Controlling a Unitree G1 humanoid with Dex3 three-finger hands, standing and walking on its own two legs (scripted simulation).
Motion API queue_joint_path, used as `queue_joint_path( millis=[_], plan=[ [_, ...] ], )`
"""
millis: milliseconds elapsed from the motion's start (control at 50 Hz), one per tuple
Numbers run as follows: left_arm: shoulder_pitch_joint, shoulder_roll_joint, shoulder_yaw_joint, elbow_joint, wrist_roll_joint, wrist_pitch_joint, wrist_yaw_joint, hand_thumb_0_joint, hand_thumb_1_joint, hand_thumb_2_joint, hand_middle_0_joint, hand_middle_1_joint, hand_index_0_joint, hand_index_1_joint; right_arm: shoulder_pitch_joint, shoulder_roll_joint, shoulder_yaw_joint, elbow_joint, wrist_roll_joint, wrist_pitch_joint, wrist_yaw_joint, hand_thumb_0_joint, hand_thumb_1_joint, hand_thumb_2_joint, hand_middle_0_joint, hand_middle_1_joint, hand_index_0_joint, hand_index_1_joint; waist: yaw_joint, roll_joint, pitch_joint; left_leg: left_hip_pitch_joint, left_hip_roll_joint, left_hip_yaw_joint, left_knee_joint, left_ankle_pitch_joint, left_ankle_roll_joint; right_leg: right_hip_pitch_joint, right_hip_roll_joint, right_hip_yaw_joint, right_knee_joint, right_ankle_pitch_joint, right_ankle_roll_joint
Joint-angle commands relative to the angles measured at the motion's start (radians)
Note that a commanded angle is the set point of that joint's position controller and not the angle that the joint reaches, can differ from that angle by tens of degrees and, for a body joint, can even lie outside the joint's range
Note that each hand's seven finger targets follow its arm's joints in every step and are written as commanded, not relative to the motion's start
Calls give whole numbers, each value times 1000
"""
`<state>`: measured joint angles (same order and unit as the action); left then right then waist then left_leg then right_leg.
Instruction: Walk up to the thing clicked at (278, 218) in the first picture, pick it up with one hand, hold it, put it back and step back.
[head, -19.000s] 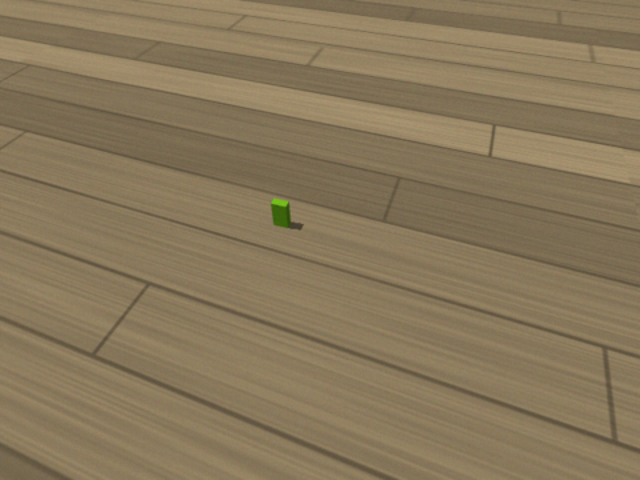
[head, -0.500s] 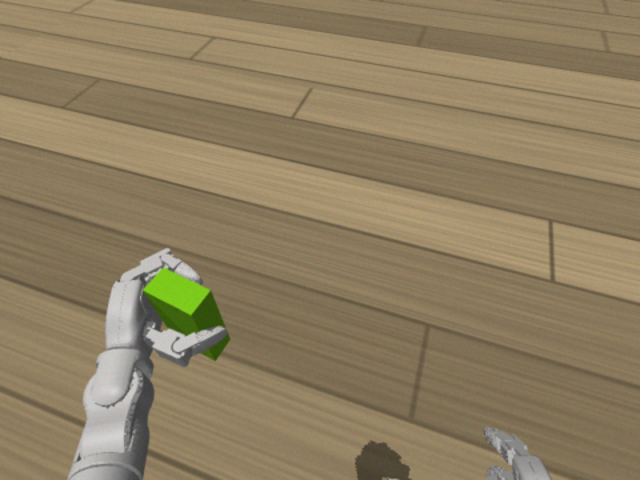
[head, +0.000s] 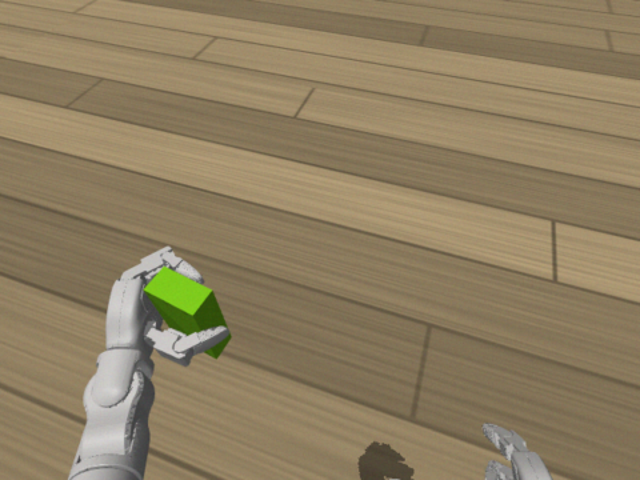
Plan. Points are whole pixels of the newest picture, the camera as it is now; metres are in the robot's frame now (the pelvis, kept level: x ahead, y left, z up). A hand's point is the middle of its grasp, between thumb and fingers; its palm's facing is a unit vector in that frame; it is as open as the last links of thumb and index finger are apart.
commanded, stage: crouch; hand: left
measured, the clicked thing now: (192, 316) +0.32 +0.17 +0.04
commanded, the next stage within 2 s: lower in 1.86 s
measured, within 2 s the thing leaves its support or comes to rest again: neither
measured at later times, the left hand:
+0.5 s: hand (208, 346) +0.33 +0.18 -0.09, palm faces +0.09 -1.00 +0.00, open 8.9 cm
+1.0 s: hand (227, 390) +0.35 +0.19 -0.34, palm faces +0.14 -0.99 -0.02, open 8.9 cm
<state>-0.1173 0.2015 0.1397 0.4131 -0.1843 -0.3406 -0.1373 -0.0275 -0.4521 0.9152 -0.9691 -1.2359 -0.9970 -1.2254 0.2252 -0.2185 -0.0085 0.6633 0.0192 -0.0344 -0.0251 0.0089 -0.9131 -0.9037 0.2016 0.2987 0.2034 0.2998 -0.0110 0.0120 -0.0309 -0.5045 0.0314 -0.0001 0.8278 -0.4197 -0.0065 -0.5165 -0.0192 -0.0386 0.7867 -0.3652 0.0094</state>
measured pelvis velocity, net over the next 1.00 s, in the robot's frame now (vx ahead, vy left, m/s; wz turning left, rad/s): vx -0.08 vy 0.00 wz -0.02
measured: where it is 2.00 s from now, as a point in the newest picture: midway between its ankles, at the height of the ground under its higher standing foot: outside the picture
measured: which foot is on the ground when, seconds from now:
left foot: down 0.00-1.00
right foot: down 0.00-1.00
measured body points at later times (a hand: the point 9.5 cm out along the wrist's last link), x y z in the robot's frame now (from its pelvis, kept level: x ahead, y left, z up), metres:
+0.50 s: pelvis -0.03 -0.01 -0.08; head +0.09 +0.01 +0.35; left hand +0.32 +0.23 -0.09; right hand +0.11 -0.27 -0.19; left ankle +0.00 +0.12 -0.70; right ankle +0.02 -0.13 -0.70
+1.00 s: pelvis -0.08 +0.00 -0.29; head +0.12 +0.03 +0.11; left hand +0.33 +0.25 -0.33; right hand +0.05 -0.26 -0.42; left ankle +0.00 +0.12 -0.70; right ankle +0.02 -0.13 -0.70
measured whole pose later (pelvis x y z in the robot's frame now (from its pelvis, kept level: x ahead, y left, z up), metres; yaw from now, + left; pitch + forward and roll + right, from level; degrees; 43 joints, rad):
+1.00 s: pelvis -0.08 +0.00 -0.29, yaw -1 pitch +33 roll -3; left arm -0.59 0.30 0.37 1.05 -0.10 -0.80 -0.13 -0.03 -0.45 0.92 -0.96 -1.24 -1.00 -1.22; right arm 0.09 -0.26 0.01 0.71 -0.09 -0.04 0.09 0.00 -0.91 -0.91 0.20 0.30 0.20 0.30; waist -0.09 -0.02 -0.16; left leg -1.93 0.01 -0.06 2.05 -0.70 -0.01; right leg -1.93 -0.05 -0.05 1.98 -0.63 0.00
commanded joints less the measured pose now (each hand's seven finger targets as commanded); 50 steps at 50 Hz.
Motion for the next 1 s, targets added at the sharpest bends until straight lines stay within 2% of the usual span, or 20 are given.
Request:
queue_joint_path(
  millis=[0,80,100,120,180,240,280,320,340,380,420,460,500,580,700,720,760,820,880,980],
  plan=[
    [-221,104,36,-187,-17,-53,-8,0,238,1212,-1359,-1452,-1387,-1434,-40,-144,-50,-130,3,-40,-9,0,-870,-893,199,300,200,300,-5,-18,-221,65,-21,-9,-131,222,8,131,25,-9,-104,215,-23],
    [-235,108,64,-152,-15,-68,4,0,292,1245,-1388,-1483,-1418,-1463,-54,-139,-49,-136,2,-42,-3,0,-865,-894,199,300,200,300,-12,-55,-169,9,-26,-2,-126,128,17,88,20,-4,-110,137,-18],
    [-270,131,75,-205,-12,-83,9,0,278,1261,-1400,-1508,-1432,-1486,-41,-140,-53,-129,0,-43,-3,0,-865,-893,199,300,200,300,-4,-7,-231,38,-27,2,-114,164,15,98,17,1,-97,171,-18],
    [-222,93,58,-103,-7,-80,15,0,304,1265,-1398,-1503,-1430,-1482,-42,-137,-49,-127,-2,-44,-2,0,-866,-894,199,299,200,300,-26,-57,-193,12,-29,2,-100,165,19,81,17,2,-91,179,-15],
    [-281,99,66,-120,3,-123,26,0,282,1261,-1362,-1481,-1392,-1463,-25,-138,-57,-108,-12,-50,2,0,-866,-895,199,300,200,300,-28,-30,-255,-1,-31,2,-47,216,19,57,11,7,-42,244,-14],
    [-292,84,62,13,5,-172,11,0,245,1246,-1346,-1474,-1378,-1455,-21,-143,-60,-85,-20,-59,11,0,-867,-895,199,300,199,300,-50,-26,-235,-85,-28,-10,21,175,18,-55,13,7,35,196,-18],
    [-369,151,116,-28,15,-224,12,0,256,1243,-1339,-1464,-1367,-1447,-12,-153,-72,-82,-29,-63,16,0,-875,-897,199,300,199,300,-38,3,-319,-135,-33,-11,91,182,17,-95,9,12,102,203,-22],
    [-317,96,85,109,16,-258,-4,0,254,1250,-1353,-1483,-1384,-1464,-16,-151,-68,-87,-36,-67,29,0,-879,-897,199,300,200,300,-46,-12,-298,-226,-33,-18,154,152,16,-192,12,10,170,160,-26],
    [-340,113,112,119,12,-285,-4,0,248,1265,-1363,-1491,-1390,-1477,-14,-160,-74,-93,-39,-69,34,0,-882,-899,199,300,199,300,-46,-24,-309,-278,-35,-21,191,121,17,-223,12,12,204,137,-25],
    [-350,108,116,182,5,-334,-17,0,199,1269,-1381,-1507,-1407,-1494,-6,-156,-65,-90,-43,-72,47,0,-886,-899,198,300,199,300,-48,-11,-370,-370,-40,-25,268,83,18,-316,13,13,285,90,-29],
    [-397,161,155,204,7,-379,-22,0,187,1286,-1395,-1531,-1422,-1518,-8,-167,-64,-95,-47,-73,53,0,-886,-899,198,300,199,300,-43,30,-433,-460,-44,-32,351,44,15,-413,12,13,375,45,-32],
    [-389,124,131,245,4,-416,-27,0,227,1303,-1396,-1538,-1423,-1526,-13,-174,-60,-101,-51,-74,61,0,-885,-899,198,300,199,300,-44,7,-495,-540,-46,-34,435,52,21,-483,9,21,447,45,-31],
    [-450,189,175,198,2,-452,-30,0,217,1309,-1400,-1537,-1423,-1528,-9,-191,-59,-105,-54,-75,66,0,-885,-900,198,300,199,300,-33,59,-570,-583,-48,-41,501,61,16,-555,9,21,526,37,-36],
    [-527,198,169,211,22,-484,-17,0,220,1325,-1403,-1546,-1421,-1541,-4,-197,-61,-100,-65,-63,72,0,-894,-903,198,300,199,300,-49,46,-666,-703,-45,-43,610,31,16,-627,6,44,620,5,-34],
    [-585,234,226,281,24,-487,11,0,196,1296,-1362,-1503,-1378,-1500,4,-223,-71,-63,-74,-48,77,0,-910,-907,198,300,199,300,-56,22,-756,-826,-46,-43,757,51,24,-740,9,38,750,23,-36],
    [-597,214,199,296,33,-491,9,0,208,1311,-1360,-1505,-1375,-1503,5,-221,-68,-52,-79,-45,80,0,-907,-907,198,300,199,300,-62,34,-759,-839,-47,-44,780,55,23,-772,9,34,779,27,-39],
    [-608,224,217,348,44,-492,4,0,229,1310,-1364,-1507,-1380,-1504,12,-229,-68,-39,-83,-39,84,0,-906,-907,198,300,199,300,-71,39,-760,-861,-47,-52,821,63,21,-860,13,8,838,22,-46],
    [-626,202,199,423,60,-501,-7,0,232,1306,-1352,-1499,-1371,-1493,8,-233,-62,-21,-93,-32,92,0,-903,-905,199,300,199,300,-90,35,-740,-926,-45,-57,876,31,17,-954,14,-12,908,-12,-50],
    [-695,263,252,459,65,-522,-1,0,187,1283,-1331,-1478,-1349,-1474,7,-227,-48,-10,-102,-31,99,0,-906,-905,199,300,199,300,-87,21,-725,-1058,-51,-38,950,-31,22,-977,11,-4,958,-53,-43],
    [-777,297,280,479,86,-560,24,0,163,1324,-1339,-1511,-1358,-1509,-15,-241,-40,-2,-122,-26,111,0,-904,-905,199,300,199,300,-95,78,-733,-1112,-52,-27,1023,-134,15,-1095,10,-20,1047,-138,-45]
  ],
)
